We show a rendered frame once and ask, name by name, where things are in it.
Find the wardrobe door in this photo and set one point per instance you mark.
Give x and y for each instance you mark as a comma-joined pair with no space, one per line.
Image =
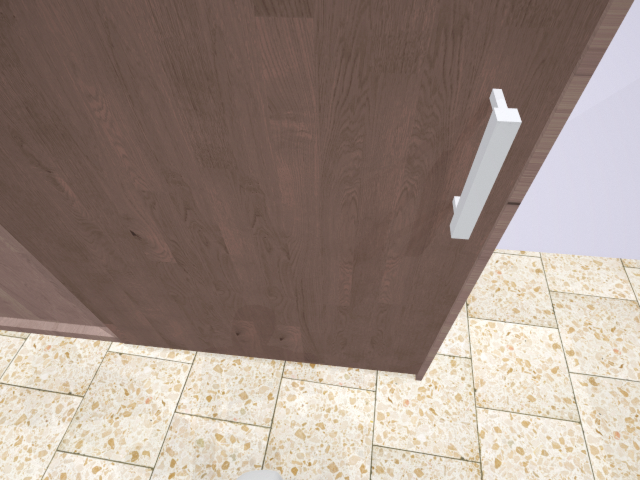
29,291
269,178

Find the handle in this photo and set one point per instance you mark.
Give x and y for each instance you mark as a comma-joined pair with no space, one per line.
498,137

